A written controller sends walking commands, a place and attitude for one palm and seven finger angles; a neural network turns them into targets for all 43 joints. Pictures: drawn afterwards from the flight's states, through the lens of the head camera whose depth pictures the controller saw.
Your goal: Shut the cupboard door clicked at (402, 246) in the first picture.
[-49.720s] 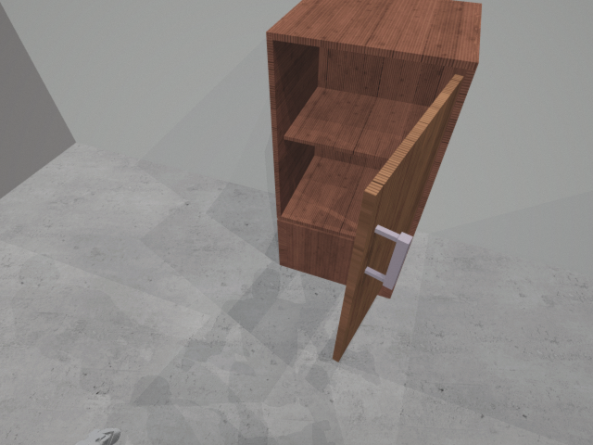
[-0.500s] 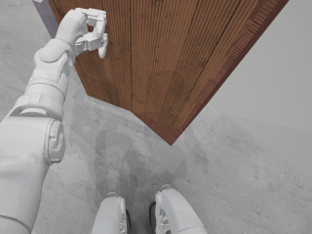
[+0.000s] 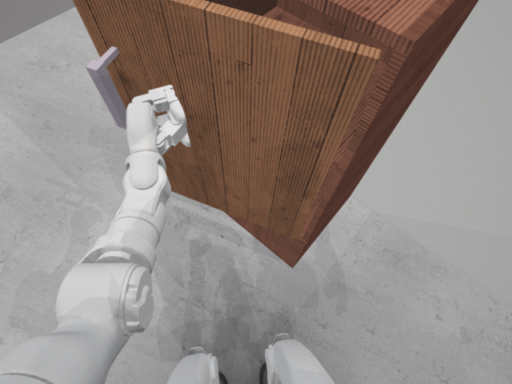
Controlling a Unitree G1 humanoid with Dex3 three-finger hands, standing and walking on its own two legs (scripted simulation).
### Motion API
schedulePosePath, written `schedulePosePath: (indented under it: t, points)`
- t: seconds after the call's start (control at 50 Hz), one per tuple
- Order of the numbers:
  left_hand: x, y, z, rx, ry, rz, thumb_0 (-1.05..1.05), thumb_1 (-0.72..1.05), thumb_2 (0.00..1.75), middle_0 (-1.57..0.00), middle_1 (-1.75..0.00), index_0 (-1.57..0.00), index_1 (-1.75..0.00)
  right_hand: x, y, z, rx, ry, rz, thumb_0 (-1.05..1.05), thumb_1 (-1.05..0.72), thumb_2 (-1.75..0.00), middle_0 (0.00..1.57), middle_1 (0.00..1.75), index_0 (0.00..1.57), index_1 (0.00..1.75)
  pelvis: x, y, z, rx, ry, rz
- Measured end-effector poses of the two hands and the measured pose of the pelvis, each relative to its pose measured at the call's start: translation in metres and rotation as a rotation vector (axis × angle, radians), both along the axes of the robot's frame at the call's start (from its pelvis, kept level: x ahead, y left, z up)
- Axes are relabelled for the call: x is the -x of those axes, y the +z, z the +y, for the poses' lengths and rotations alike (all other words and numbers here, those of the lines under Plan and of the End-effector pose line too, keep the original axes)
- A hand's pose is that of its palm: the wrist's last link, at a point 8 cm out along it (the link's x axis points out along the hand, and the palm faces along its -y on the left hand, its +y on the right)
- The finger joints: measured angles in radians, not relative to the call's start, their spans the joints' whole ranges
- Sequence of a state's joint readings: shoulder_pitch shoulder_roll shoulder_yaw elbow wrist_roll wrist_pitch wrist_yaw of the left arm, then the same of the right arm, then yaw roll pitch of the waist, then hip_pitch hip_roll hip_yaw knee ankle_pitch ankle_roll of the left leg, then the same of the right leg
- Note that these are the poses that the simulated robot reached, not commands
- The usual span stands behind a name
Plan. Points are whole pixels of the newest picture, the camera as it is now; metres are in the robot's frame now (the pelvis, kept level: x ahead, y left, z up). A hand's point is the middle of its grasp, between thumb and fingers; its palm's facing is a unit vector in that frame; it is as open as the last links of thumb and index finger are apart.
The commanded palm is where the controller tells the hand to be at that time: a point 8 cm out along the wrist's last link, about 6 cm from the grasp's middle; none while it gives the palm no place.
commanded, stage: pull the fist back off the door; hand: left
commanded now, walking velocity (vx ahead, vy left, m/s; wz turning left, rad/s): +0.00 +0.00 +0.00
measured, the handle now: (118, 90) +0.61 +0.17 +0.05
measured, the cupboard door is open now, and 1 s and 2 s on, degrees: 18 18 18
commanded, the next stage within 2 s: draw the hand back to the body in 0.40 s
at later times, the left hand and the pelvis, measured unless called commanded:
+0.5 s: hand (182, 169) +0.43 +0.06 +0.06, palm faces -0.01 -1.00 -0.04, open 3.1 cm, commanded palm +0.41 +0.12 +0.06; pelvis -0.01 +0.00 +0.00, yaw +2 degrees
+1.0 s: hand (100, 215) +0.33 +0.14 +0.13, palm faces +0.00 -1.00 -0.03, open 3.1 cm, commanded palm +0.29 +0.20 +0.14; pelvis +0.00 +0.01 +0.05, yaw +1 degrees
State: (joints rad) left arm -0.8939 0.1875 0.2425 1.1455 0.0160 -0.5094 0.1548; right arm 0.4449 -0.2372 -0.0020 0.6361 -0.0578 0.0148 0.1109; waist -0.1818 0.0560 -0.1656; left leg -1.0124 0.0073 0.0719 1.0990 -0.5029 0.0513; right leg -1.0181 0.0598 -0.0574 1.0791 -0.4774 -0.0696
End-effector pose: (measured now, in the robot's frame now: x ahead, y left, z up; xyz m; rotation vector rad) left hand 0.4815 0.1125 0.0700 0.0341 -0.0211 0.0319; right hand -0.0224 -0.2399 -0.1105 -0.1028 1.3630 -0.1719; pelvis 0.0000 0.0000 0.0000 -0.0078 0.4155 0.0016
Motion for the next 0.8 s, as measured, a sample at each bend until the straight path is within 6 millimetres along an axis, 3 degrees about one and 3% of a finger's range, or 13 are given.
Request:
schedulePosePath:
  t: [0.24,0.42,0.52,0.62,0.72,0.8]
  points:
    - [0.054,-0.015,0.018,0.011,-0.014,-0.014,0.02,0.90,0.90,-1.30,-1.50,-1.30,-1.50,-0.063,0.008,-0.027,0.071,0.082,-0.124,0.00,-0.91,-0.90,0.20,0.30,0.20,0.30,0.003,0.005,-0.004,-0.003,0.024,-0.049]
    - [0.075,-0.009,0.007,0.009,-0.044,-0.021,0.02,0.90,0.90,-1.31,-1.50,-1.30,-1.50,-0.103,0.009,-0.017,0.061,0.115,-0.246,0.00,-0.91,-0.90,0.20,0.30,0.20,0.30,0.007,0.006,-0.001,-0.004,0.029,-0.079]
    - [0.075,-0.006,0.004,-0.004,-0.040,-0.026,0.02,0.90,0.90,-1.31,-1.50,-1.30,-1.50,-0.105,0.005,-0.005,0.036,0.125,-0.267,0.00,-0.91,-0.90,0.20,0.30,0.20,0.30,0.011,0.004,0.000,-0.005,0.031,-0.083]
    - [0.074,-0.001,0.012,0.003,-0.018,-0.041,0.02,0.90,0.90,-1.31,-1.50,-1.30,-1.50,-0.092,0.001,0.001,0.014,0.102,-0.245,0.00,-0.91,-0.90,0.20,0.30,0.20,0.30,0.013,0.004,0.001,-0.008,0.018,-0.084]
    - [0.096,0.015,0.032,-0.016,-0.009,-0.041,0.02,0.90,0.90,-1.30,-1.50,-1.30,-1.50,-0.080,0.010,0.005,-0.009,0.056,-0.228,0.00,-0.91,-0.90,0.20,0.30,0.20,0.30,0.008,0.018,0.003,-0.014,-0.004,-0.130]
    - [0.120,0.030,0.052,-0.008,0.002,-0.024,0.02,0.90,0.90,-1.30,-1.50,-1.30,-1.50,-0.083,0.027,0.004,0.002,0.048,-0.246,0.00,-0.91,-0.90,0.20,0.30,0.20,0.30,0.003,0.033,0.002,-0.013,-0.003,-0.179]
